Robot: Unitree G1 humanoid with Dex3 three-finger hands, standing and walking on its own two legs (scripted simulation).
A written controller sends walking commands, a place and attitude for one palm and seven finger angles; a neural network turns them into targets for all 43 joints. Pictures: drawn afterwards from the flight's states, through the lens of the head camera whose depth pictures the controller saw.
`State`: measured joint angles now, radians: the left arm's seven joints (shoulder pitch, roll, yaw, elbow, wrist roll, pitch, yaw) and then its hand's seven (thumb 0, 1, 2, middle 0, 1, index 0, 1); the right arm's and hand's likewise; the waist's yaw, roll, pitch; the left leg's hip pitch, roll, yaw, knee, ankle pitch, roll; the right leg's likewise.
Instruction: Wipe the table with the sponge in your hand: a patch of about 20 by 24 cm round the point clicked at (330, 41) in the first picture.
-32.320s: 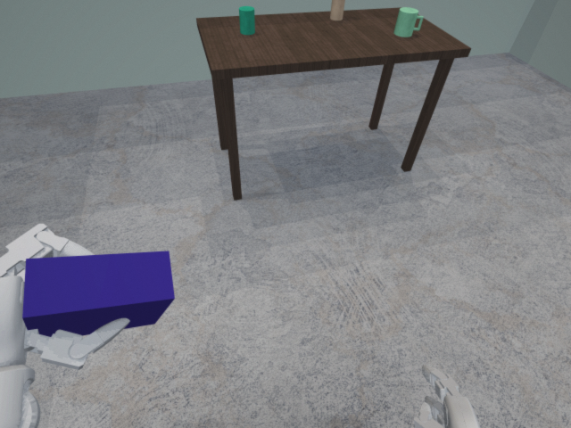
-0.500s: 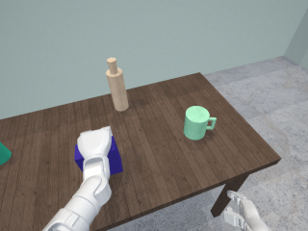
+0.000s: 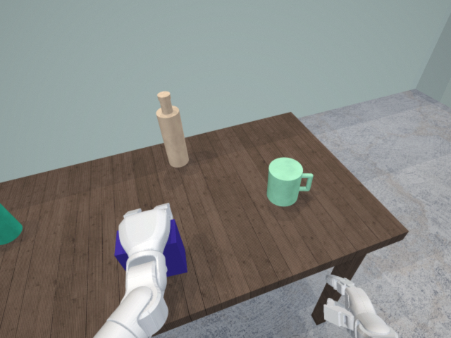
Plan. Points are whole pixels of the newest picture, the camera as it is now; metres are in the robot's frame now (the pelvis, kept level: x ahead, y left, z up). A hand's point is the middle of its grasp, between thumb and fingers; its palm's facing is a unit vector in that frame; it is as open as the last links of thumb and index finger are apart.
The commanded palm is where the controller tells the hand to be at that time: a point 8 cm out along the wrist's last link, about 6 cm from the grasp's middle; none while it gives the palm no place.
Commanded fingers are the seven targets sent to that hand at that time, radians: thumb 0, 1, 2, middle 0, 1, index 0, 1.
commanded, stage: wipe back along the middle lane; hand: left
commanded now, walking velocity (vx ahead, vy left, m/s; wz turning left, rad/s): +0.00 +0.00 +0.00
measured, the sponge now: (156, 257) +0.28 +0.19 -0.03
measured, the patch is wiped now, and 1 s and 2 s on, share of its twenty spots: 0.80 0.85 0.90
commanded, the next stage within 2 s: slide across to the third lane in 0.64 s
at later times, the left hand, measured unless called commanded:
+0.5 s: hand (157, 250) +0.27 +0.18 +0.02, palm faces +0.01 -0.07 -1.00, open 9.7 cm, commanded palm +0.22 +0.16 +0.05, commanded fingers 0.00 0.10 1.30 -1.20 -1.60 -1.20 -1.60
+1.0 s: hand (159, 247) +0.27 +0.18 +0.02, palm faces -0.03 -0.07 -1.00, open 9.6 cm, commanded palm +0.24 +0.13 +0.07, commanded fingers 0.00 0.10 1.30 -1.20 -1.60 -1.20 -1.60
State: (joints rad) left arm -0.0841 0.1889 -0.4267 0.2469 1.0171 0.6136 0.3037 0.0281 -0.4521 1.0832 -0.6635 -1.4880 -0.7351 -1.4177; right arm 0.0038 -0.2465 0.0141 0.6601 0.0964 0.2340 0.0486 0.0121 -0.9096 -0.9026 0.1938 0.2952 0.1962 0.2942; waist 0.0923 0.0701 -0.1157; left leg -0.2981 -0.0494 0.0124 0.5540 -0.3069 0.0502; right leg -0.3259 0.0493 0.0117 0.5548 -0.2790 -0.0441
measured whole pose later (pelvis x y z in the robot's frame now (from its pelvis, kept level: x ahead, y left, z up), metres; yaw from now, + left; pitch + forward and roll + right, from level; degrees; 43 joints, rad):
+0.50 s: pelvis -0.01 -0.02 +0.00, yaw +0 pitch +3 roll +1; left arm -0.07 0.19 -0.38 0.27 1.01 0.59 0.30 0.01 -0.45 1.08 -0.67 -1.49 -0.74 -1.41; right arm 0.01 -0.25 0.01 0.66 0.09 0.21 0.03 0.01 -0.91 -0.90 0.19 0.30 0.20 0.30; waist 0.09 0.07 -0.12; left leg -0.31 -0.03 0.01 0.56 -0.30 0.03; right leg -0.34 0.07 0.01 0.57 -0.27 -0.07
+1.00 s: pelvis -0.01 -0.02 +0.00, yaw +1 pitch +3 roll +1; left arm -0.13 0.19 -0.41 0.31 0.99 0.59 0.27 -0.01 -0.47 1.08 -0.70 -1.46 -0.77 -1.39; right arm 0.02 -0.25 0.00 0.67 0.09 0.18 0.01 0.01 -0.91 -0.90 0.19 0.30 0.20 0.30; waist 0.10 0.08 -0.11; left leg -0.30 -0.04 -0.01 0.54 -0.29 0.03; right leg -0.33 0.06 -0.01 0.55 -0.27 -0.07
